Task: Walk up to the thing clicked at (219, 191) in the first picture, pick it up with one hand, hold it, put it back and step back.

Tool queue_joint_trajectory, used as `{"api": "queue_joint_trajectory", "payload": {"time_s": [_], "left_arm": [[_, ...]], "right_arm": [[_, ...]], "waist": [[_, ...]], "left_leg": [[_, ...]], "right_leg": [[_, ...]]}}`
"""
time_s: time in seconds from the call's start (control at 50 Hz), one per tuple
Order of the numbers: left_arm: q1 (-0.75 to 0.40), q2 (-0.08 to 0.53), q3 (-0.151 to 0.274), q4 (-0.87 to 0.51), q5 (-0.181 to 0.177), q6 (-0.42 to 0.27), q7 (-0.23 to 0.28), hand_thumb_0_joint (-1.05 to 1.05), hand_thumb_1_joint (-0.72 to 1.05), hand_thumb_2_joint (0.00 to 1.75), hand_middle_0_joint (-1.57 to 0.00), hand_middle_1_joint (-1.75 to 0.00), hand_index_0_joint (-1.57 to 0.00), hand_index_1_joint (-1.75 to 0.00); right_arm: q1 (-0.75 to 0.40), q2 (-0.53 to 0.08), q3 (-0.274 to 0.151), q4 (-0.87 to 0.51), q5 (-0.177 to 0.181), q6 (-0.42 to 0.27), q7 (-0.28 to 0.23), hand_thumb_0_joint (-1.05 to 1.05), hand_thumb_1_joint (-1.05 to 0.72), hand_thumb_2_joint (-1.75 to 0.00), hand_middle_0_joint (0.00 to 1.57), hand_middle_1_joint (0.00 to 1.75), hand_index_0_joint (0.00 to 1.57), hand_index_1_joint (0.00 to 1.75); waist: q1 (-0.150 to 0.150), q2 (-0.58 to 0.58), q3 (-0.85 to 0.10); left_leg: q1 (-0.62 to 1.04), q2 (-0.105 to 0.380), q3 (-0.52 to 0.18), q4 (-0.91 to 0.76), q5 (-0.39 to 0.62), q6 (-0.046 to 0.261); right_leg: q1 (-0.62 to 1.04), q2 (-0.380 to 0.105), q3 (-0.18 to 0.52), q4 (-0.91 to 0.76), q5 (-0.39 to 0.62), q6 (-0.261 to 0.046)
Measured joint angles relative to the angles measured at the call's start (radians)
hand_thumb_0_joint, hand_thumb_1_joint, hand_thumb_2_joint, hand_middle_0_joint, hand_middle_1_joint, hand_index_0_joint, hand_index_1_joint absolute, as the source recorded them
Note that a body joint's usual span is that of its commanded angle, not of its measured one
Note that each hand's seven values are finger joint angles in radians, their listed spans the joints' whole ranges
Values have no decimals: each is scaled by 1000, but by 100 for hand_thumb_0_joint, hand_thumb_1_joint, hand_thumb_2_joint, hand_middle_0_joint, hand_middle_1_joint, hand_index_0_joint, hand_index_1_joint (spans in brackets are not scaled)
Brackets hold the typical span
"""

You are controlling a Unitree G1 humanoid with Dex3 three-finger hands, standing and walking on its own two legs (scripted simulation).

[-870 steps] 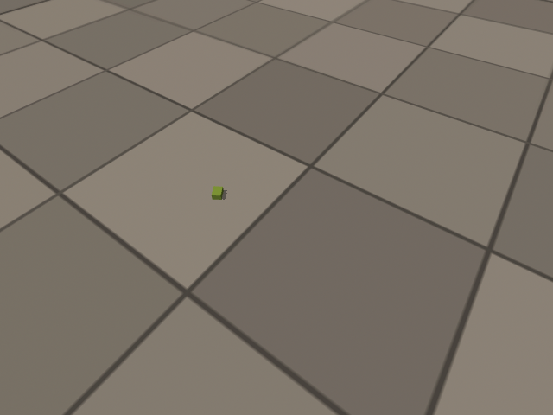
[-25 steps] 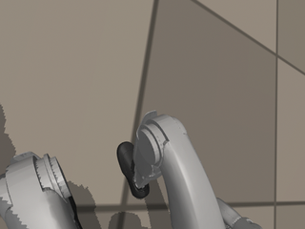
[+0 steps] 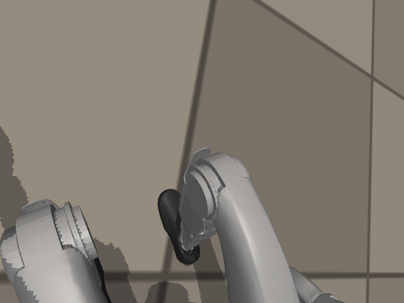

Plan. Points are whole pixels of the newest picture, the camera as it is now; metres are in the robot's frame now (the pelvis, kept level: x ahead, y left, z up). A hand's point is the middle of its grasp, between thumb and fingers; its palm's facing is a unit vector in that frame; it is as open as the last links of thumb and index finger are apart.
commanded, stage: settle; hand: left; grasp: from above
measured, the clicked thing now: out of the picture +0.46 +0.31 -0.30
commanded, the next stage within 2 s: lift in 0.60 s
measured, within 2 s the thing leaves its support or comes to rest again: leaves its support in 0.06 s
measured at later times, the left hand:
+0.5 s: hand out of the picture +0.44 +0.31 -0.17, palm faces -0.47 -0.12 -0.88, open 7.4 cm
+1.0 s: hand out of the picture +0.43 +0.32 -0.11, palm faces -0.46 -0.13 -0.88, open 7.4 cm
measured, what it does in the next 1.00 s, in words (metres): stands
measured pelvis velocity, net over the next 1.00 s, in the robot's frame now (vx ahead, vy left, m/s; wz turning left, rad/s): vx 0.00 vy -0.01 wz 0.14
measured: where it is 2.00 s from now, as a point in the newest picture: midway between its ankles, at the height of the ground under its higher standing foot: (141, 266)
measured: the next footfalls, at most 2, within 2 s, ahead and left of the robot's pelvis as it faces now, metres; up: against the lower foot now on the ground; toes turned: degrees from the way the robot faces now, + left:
none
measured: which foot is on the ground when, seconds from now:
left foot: down 0.00-1.00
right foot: down 0.00-1.00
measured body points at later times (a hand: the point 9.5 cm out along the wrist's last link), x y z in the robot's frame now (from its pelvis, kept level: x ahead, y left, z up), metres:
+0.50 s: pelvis +0.00 -0.01 +0.02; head +0.24 +0.09 +0.39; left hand +0.46 +0.31 -0.12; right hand +0.08 -0.27 -0.07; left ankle +0.06 +0.11 -0.28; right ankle +0.13 -0.11 -0.28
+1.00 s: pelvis +0.00 -0.01 +0.05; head +0.22 +0.08 +0.43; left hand +0.45 +0.32 -0.06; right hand +0.07 -0.27 -0.06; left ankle +0.06 +0.11 -0.28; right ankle +0.13 -0.11 -0.28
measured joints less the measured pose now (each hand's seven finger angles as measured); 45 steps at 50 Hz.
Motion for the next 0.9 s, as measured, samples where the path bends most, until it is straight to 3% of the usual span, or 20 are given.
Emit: {"api": "queue_joint_trajectory", "payload": {"time_s": [0.16, 0.32, 0.42, 0.54, 0.74, 0.8, 0.9], "left_arm": [[83, -46, 65, -121, 11, 1, -35, -1, 33, 9, -105, -1, -109, -5], [103, -143, 6, -193, -17, 45, -92, -1, 32, 7, -106, 0, -110, -3], [91, -195, -42, -196, -47, 66, -162, -1, 33, 5, -106, 0, -110, -2], [76, -229, -41, -218, -44, 36, -225, -1, 34, 3, -106, 0, -110, -1], [68, -221, -19, -250, -5, -3, -231, -1, 35, 0, -106, 0, -111, 0], [72, -225, -21, -264, -14, 7, -229, -1, 36, 0, -106, 0, -110, 0], [93, -256, -36, -303, -62, 48, -261, -1, 37, 0, -105, 0, -109, 0]], "right_arm": [[30, 14, -55, 27, 21, 20, 3, 0, -91, -91, 20, 30, 20, 30], [41, 25, -145, 83, 67, 62, -2, 0, -91, -91, 20, 30, 20, 30], [30, 23, -170, 82, 87, 87, -17, 0, -91, -90, 20, 30, 20, 30], [20, 25, -177, 68, 98, 118, -46, 0, -91, -90, 20, 30, 20, 30], [27, 35, -199, 71, 99, 153, -103, 0, -90, -90, 20, 30, 20, 30], [36, 43, -210, 80, 103, 159, -114, 0, -90, -91, 20, 30, 20, 30], [57, 61, -230, 95, 125, 170, -124, 0, -90, -91, 20, 30, 20, 30]], "waist": [[29, 27, -54], [73, 93, -168], [92, 120, -197], [105, 124, -191], [111, 120, -190], [118, 124, -205], [136, 136, -245]], "left_leg": [[-8, -5, 12, -6, 0, -5], [-16, -8, 54, -38, -1, -2], [1, -5, 83, -73, 7, 0], [23, -10, 97, -105, 29, -10], [22, -17, 103, -121, 54, -17], [22, -16, 108, -130, 54, -14], [38, -15, 125, -167, 49, -5]], "right_leg": [[-13, -8, 10, 7, -8, -8], [-36, -17, 45, 6, -25, -12], [-34, -18, 70, -8, -23, -14], [-23, -25, 82, -20, -13, -26], [-26, -32, 88, -24, 3, -34], [-27, -31, 93, -32, 2, -31], [-13, -31, 107, -62, -7, -24]]}}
